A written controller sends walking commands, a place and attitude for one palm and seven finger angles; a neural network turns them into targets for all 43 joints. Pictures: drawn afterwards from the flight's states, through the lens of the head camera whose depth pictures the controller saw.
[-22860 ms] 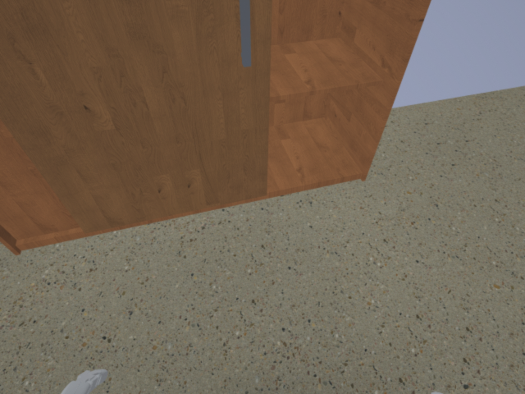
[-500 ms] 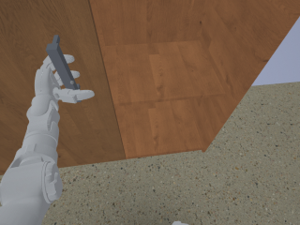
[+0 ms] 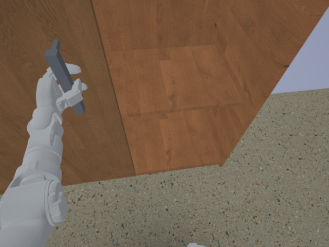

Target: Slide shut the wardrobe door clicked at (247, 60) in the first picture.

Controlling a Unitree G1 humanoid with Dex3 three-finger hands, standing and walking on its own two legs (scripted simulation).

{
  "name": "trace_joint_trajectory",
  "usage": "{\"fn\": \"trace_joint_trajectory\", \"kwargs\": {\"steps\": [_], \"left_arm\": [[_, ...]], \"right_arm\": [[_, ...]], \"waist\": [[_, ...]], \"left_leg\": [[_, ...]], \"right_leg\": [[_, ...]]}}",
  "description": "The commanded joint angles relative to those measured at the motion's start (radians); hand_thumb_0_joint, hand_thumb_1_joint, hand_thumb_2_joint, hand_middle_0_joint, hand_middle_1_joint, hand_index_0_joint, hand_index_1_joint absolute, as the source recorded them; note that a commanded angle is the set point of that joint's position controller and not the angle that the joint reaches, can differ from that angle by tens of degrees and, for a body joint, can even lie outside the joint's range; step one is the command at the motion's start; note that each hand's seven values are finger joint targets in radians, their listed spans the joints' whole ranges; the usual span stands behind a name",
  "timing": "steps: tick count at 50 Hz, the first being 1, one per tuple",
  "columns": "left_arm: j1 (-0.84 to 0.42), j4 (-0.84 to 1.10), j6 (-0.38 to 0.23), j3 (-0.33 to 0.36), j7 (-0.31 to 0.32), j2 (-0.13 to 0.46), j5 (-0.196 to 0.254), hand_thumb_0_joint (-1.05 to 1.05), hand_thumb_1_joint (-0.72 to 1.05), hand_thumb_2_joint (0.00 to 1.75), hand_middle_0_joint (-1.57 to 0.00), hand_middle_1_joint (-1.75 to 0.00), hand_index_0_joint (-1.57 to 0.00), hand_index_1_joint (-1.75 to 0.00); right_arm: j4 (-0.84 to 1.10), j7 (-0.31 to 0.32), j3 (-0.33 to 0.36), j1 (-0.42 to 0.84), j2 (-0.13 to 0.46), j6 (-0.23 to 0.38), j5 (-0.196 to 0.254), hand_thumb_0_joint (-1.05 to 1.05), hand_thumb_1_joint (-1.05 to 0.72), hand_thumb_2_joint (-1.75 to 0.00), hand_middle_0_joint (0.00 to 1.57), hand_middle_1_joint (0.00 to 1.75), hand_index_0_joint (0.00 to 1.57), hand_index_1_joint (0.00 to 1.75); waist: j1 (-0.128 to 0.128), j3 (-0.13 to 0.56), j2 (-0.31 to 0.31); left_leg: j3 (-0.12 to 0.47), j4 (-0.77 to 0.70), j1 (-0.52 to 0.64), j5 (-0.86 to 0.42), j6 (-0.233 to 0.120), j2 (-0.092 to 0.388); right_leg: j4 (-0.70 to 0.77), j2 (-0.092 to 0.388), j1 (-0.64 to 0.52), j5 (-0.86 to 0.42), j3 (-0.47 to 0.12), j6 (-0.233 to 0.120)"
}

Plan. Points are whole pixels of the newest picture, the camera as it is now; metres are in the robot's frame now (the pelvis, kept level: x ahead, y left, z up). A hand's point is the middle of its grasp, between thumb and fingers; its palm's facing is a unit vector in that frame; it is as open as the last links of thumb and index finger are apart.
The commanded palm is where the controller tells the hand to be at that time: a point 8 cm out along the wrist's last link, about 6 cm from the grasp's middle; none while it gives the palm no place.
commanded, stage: grip the handle and tug to test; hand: left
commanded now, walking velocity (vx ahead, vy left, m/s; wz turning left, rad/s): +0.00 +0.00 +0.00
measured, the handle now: (69, 80) +0.51 +0.23 +0.11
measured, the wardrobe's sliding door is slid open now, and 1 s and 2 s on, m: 0.54 0.54 0.53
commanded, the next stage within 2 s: tug the door sideways, standing still in 0.68 s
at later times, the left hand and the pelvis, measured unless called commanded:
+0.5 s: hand (78, 92) +0.46 +0.20 +0.11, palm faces +0.12 -0.99 -0.02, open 5.5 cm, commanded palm +0.42 +0.24 +0.11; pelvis +0.01 +0.00 +0.00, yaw -1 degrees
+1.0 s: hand (78, 92) +0.46 +0.20 +0.11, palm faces +0.14 -0.99 -0.01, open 5.5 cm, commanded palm +0.44 +0.22 +0.11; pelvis +0.04 +0.01 +0.01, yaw +1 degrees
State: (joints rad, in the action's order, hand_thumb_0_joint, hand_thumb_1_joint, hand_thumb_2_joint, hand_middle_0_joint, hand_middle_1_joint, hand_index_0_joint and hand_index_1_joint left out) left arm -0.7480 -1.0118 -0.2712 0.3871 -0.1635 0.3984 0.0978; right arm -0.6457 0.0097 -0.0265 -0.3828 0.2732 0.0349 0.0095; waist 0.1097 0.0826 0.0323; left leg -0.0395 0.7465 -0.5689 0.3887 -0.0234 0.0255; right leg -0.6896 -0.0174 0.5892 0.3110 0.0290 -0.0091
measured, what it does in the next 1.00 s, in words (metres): stands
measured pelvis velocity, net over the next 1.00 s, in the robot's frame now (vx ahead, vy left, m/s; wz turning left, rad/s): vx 0.04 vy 0.01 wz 0.01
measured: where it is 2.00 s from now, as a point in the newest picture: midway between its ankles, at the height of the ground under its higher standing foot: outside the picture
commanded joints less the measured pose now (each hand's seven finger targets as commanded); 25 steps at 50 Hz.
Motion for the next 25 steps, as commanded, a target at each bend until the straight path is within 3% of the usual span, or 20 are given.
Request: {"fn": "trace_joint_trajectory", "kwargs": {"steps": [1, 2, 5, 6, 7, 8, 10, 12, 13, 15, 16, 17, 18, 19, 24, 25], "left_arm": [[-0.388, 0.258, -0.084, 0.078, 0.023, 0.309, 0.023, 0.00, 0.90, 0.90, -0.45, -1.40, -0.45, -1.40], [-0.382, 0.252, -0.081, 0.077, 0.025, 0.312, 0.027, 0.00, 0.90, 0.90, -0.45, -1.40, -0.45, -1.40], [-0.407, 0.264, -0.082, 0.051, 0.016, 0.284, 0.022, 0.00, 0.90, 0.90, -0.45, -1.40, -0.45, -1.40], [-0.405, 0.246, -0.078, 0.065, 0.016, 0.299, 0.021, 0.00, 0.90, 0.90, -0.45, -1.40, -0.45, -1.40], [-0.397, 0.226, -0.074, 0.086, 0.017, 0.332, 0.020, 0.00, 0.90, 0.90, -0.45, -1.40, -0.45, -1.40], [-0.413, 0.234, -0.076, 0.088, 0.015, 0.342, 0.014, 0.00, 0.90, 0.90, -0.45, -1.40, -0.45, -1.40], [-0.427, 0.244, -0.077, 0.052, 0.010, 0.291, 0.018, 0.00, 0.90, 0.90, -0.45, -1.40, -0.45, -1.40], [-0.405, 0.239, -0.073, 0.078, 0.008, 0.326, 0.025, 0.00, 0.90, 0.90, -0.45, -1.40, -0.45, -1.40], [-0.409, 0.259, -0.077, 0.092, 0.010, 0.340, 0.022, 0.00, 0.90, 0.90, -0.45, -1.40, -0.45, -1.40], [-0.360, 0.304, -0.076, 0.050, 0.006, 0.269, 0.029, 0.00, 0.90, 0.90, -0.45, -1.40, -0.45, -1.40], [-0.338, 0.325, -0.076, 0.047, 0.008, 0.253, 0.038, 0.00, 0.90, 0.90, -0.45, -1.40, -0.45, -1.40], [-0.309, 0.322, -0.070, 0.048, 0.010, 0.262, 0.045, 0.00, 0.90, 0.90, -0.45, -1.40, -0.45, -1.40], [-0.308, 0.316, -0.066, 0.042, 0.012, 0.244, 0.042, 0.00, 0.90, 0.90, -0.45, -1.40, -0.45, -1.40], [-0.300, 0.336, -0.066, 0.046, 0.014, 0.250, 0.044, 0.00, 0.90, 0.90, -0.45, -1.40, -0.45, -1.40], [-0.223, 0.401, -0.056, 0.017, 0.024, 0.200, 0.044, 0.00, 0.90, 0.90, -0.45, -1.40, -0.45, -1.40], [-0.201, 0.412, -0.052, 0.014, 0.026, 0.198, 0.043, 0.00, 0.90, 0.90, -0.45, -1.40, -0.45, -1.40]], "right_arm": [[0.088, 0.014, 0.049, -0.078, 0.148, 0.031, -0.004, 0.00, -0.90, -0.90, 0.20, 0.30, 0.20, 0.30], [0.092, 0.014, 0.049, -0.079, 0.152, 0.030, -0.004, 0.00, -0.90, -0.90, 0.20, 0.30, 0.20, 0.30], [0.092, 0.015, 0.049, -0.073, 0.148, 0.032, 0.000, 0.00, -0.90, -0.90, 0.20, 0.30, 0.20, 0.30], [0.090, 0.018, 0.048, -0.070, 0.150, 0.032, -0.001, 0.00, -0.90, -0.90, 0.20, 0.30, 0.20, 0.30], [0.089, 0.019, 0.048, -0.076, 0.156, 0.030, -0.002, 0.00, -0.90, -0.90, 0.20, 0.30, 0.20, 0.30], [0.088, 0.021, 0.044, -0.074, 0.152, 0.028, 0.000, 0.00, -0.90, -0.90, 0.20, 0.30, 0.20, 0.30], [0.092, 0.020, 0.045, -0.073, 0.147, 0.030, 0.000, 0.00, -0.90, -0.90, 0.20, 0.30, 0.20, 0.30], [0.093, 0.020, 0.049, -0.079, 0.154, 0.031, -0.003, 0.00, -0.90, -0.90, 0.20, 0.30, 0.20, 0.30], [0.091, 0.021, 0.048, -0.079, 0.150, 0.029, -0.001, 0.00, -0.90, -0.90, 0.20, 0.30, 0.20, 0.30], [0.102, 0.017, 0.052, -0.073, 0.143, 0.034, -0.001, 0.00, -0.90, -0.90, 0.20, 0.30, 0.20, 0.30], [0.105, 0.014, 0.055, -0.070, 0.141, 0.036, -0.001, 0.00, -0.90, -0.90, 0.20, 0.30, 0.20, 0.30], [0.109, 0.011, 0.055, -0.069, 0.148, 0.037, 0.001, 0.00, -0.90, -0.90, 0.20, 0.30, 0.20, 0.30], [0.105, 0.011, 0.053, -0.071, 0.144, 0.035, 0.000, 0.00, -0.90, -0.90, 0.20, 0.30, 0.20, 0.30], [0.104, 0.010, 0.056, -0.069, 0.146, 0.035, 0.001, 0.00, -0.90, -0.90, 0.20, 0.30, 0.20, 0.30], [0.115, 0.004, 0.060, -0.055, 0.141, 0.037, 0.004, 0.00, -0.90, -0.90, 0.20, 0.30, 0.20, 0.30], [0.115, 0.003, 0.062, -0.056, 0.141, 0.036, 0.005, 0.00, -0.90, -0.90, 0.20, 0.30, 0.20, 0.30]], "waist": [[-0.023, 0.389, 0.022], [-0.022, 0.379, -0.013], [-0.013, 0.366, 0.010], [-0.013, 0.351, 0.025], [-0.016, 0.345, -0.002], [-0.013, 0.340, 0.025], [-0.008, 0.350, 0.035], [-0.020, 0.378, 0.012], [-0.018, 0.393, 0.040], [-0.031, 0.421, 0.073], [-0.031, 0.424, 0.055], [-0.043, 0.424, 0.047], [-0.028, 0.401, 0.023], [-0.033, 0.401, 0.015], [-0.047, 0.387, 0.064], [-0.046, 0.389, 0.038]], "left_leg": [[0.043, -0.081, 0.163, -0.359, -0.002, -0.012], [0.045, -0.082, 0.149, -0.359, -0.006, -0.013], [0.038, -0.087, 0.146, -0.324, -0.006, -0.013], [0.035, -0.087, 0.143, -0.311, -0.006, -0.013], [0.035, -0.085, 0.123, -0.305, -0.009, -0.015], [0.035, -0.089, 0.123, -0.302, -0.007, -0.015], [0.038, -0.089, 0.146, -0.316, -0.006, -0.015], [0.040, -0.082, 0.147, -0.345, -0.007, -0.015], [0.037, -0.082, 0.156, -0.343, -0.005, -0.014], [0.043, -0.084, 0.210, -0.413, 0.002, -0.011], [0.043, -0.084, 0.219, -0.422, 0.003, -0.008], [0.045, -0.083, 0.217, -0.442, 0.003, -0.008], [0.043, -0.087, 0.207, -0.428, 0.002, -0.004], [0.041, -0.089, 0.199, -0.420, 0.001, -0.005], [0.039, -0.097, 0.235, -0.475, 0.005, -0.002], [0.044, -0.098, 0.240, -0.491, 0.007, 0.002]], "right_leg": [[0.047, -0.013, -0.241, -0.362, -0.025, -0.018], [0.048, -0.014, -0.252, -0.374, -0.024, -0.019], [0.050, -0.013, -0.243, -0.353, -0.028, -0.017], [0.054, -0.012, -0.232, -0.342, -0.030, -0.018], [0.055, -0.011, -0.242, -0.344, -0.032, -0.018], [0.054, -0.010, -0.240, -0.341, -0.033, -0.017], [0.053, -0.011, -0.228, -0.342, -0.029, -0.018], [0.050, -0.011, -0.247, -0.367, -0.030, -0.019], [0.048, -0.011, -0.249, -0.367, -0.033, -0.016], [0.044, -0.013, -0.245, -0.388, -0.024, -0.020], [0.048, -0.014, -0.245, -0.390, -0.021, -0.018], [0.050, -0.015, -0.253, -0.401, -0.021, -0.022], [0.050, -0.018, -0.247, -0.396, -0.017, -0.017], [0.052, -0.018, -0.257, -0.399, -0.020, -0.016], [0.056, -0.017, -0.254, -0.411, -0.017, -0.020], [0.056, -0.018, -0.258, -0.414, -0.014, -0.019]]}}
